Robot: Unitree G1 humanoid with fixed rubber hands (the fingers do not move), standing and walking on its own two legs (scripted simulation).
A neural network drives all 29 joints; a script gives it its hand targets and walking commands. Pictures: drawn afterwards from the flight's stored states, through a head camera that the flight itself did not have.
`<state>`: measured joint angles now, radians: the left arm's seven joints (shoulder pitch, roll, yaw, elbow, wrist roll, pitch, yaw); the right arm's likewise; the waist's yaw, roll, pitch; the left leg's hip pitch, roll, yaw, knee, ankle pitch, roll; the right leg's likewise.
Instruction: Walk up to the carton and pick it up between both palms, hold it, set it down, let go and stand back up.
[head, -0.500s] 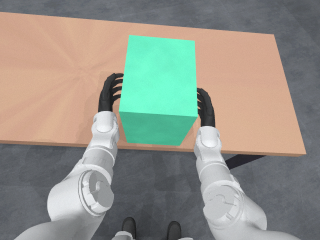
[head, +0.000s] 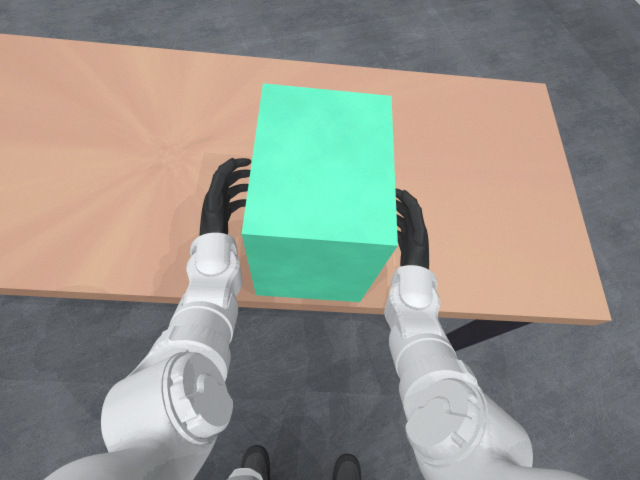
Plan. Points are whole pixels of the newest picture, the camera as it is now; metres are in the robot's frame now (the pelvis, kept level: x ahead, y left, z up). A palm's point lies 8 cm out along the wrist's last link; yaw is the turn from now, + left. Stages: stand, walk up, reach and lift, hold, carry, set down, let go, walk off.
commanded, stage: reach and lift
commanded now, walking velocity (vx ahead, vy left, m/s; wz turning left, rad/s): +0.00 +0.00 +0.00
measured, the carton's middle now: (317, 205) +0.47 +0.01 -0.05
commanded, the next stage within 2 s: none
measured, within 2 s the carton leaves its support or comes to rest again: leaves its support in 1.80 s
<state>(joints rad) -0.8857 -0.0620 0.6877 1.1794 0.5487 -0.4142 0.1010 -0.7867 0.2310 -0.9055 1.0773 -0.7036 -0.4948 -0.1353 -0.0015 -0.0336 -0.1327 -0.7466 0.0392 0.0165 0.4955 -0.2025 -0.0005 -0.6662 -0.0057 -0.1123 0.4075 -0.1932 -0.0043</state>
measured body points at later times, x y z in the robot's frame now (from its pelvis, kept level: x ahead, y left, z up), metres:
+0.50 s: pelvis +0.00 +0.00 +0.00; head +0.15 +0.03 +0.42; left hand +0.44 +0.14 -0.03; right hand +0.41 -0.11 -0.03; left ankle -0.01 +0.11 -0.73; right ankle -0.03 -0.12 -0.73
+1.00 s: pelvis -0.01 +0.01 -0.01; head +0.14 +0.03 +0.41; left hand +0.44 +0.14 -0.03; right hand +0.41 -0.11 -0.03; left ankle -0.01 +0.11 -0.73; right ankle -0.03 -0.12 -0.73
